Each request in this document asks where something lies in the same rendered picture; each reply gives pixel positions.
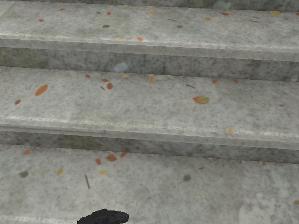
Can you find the robot left hand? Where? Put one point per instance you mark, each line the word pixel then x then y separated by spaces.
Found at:
pixel 105 216

